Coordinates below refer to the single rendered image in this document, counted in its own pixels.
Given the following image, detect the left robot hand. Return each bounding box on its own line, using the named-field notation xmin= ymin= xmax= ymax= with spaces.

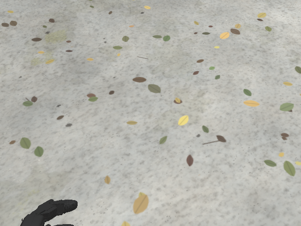
xmin=20 ymin=199 xmax=78 ymax=226

